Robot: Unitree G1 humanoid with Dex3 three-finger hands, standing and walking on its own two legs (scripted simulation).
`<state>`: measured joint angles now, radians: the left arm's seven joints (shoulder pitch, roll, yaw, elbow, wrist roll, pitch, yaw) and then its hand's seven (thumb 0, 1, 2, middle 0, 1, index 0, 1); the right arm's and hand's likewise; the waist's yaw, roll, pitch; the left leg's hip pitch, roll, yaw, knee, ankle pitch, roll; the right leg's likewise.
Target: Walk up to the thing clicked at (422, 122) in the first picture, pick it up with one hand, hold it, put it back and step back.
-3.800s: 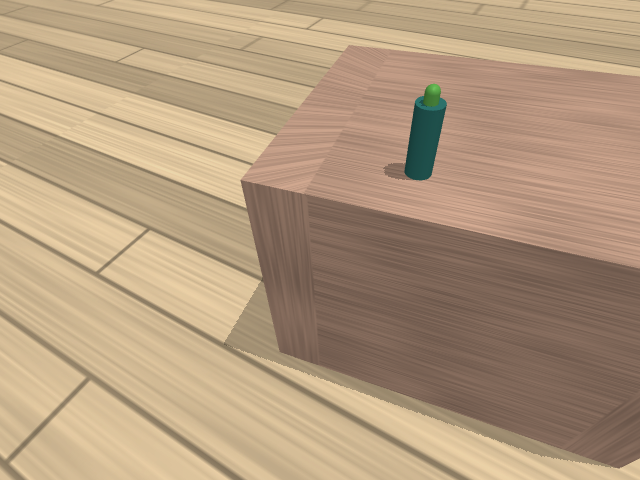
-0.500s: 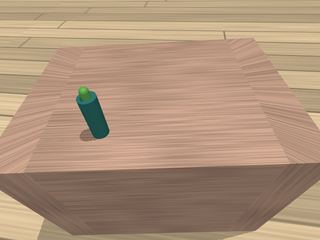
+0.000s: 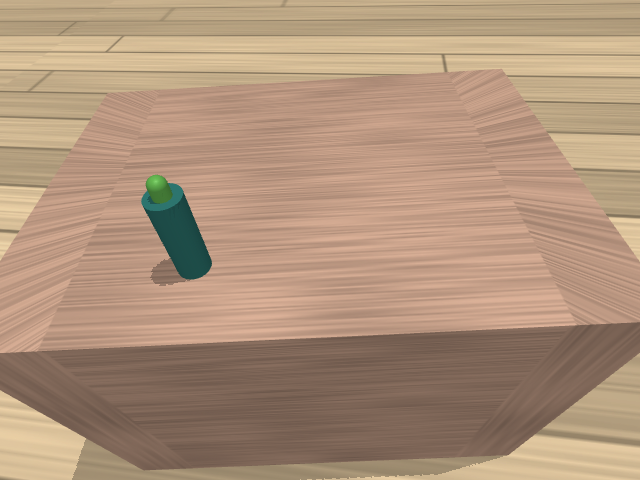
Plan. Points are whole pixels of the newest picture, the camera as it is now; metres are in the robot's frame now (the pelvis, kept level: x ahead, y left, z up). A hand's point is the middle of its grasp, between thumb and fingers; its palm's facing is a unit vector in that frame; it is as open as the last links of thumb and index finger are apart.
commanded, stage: walk up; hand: left
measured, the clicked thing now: (176, 227) +0.47 +0.22 +0.06
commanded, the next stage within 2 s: stand in 0.26 s
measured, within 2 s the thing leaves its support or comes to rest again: neither
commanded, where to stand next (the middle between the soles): +0.02 +0.01 m, yaw +1 degrees
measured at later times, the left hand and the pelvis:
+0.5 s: hand out of the picture +0.09 +0.25 -0.15, palm faces -0.03 -0.94 -0.33, open 7.4 cm; pelvis +0.02 +0.00 +0.00, yaw +1 degrees
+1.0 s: hand out of the picture +0.11 +0.25 -0.15, palm faces -0.01 -0.94 -0.35, open 7.4 cm; pelvis +0.03 +0.00 +0.00, yaw +1 degrees
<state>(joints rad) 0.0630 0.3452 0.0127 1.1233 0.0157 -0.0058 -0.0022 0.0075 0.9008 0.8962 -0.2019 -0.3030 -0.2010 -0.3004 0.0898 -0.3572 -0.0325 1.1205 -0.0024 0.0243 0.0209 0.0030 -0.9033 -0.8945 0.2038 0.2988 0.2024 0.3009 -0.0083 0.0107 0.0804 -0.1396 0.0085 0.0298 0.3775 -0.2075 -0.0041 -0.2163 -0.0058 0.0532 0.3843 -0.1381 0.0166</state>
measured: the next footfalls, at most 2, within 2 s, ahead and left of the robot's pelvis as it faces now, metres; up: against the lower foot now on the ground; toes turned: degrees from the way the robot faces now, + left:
none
